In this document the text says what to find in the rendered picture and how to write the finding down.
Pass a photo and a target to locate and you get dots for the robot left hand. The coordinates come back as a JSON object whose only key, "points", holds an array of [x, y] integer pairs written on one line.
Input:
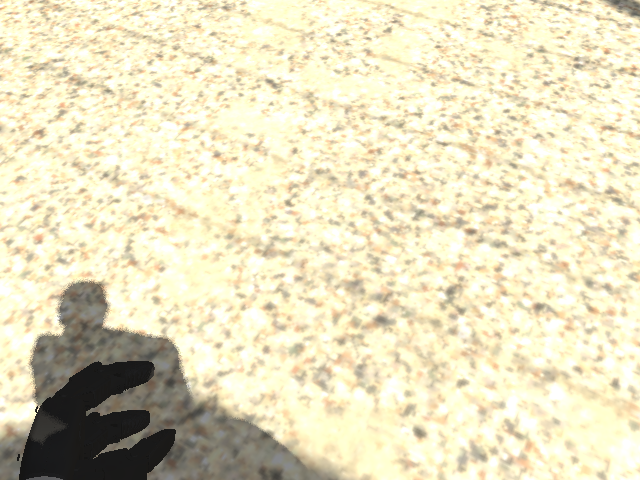
{"points": [[63, 441]]}

